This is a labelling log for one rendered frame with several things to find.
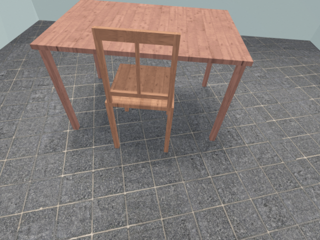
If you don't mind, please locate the table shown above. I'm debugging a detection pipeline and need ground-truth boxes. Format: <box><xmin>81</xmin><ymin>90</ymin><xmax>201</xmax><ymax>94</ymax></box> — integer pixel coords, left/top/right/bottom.
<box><xmin>30</xmin><ymin>0</ymin><xmax>254</xmax><ymax>141</ymax></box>

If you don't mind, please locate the chair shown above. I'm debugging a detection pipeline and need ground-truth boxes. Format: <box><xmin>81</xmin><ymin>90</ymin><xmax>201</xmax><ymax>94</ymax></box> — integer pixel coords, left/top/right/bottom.
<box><xmin>91</xmin><ymin>26</ymin><xmax>181</xmax><ymax>153</ymax></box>

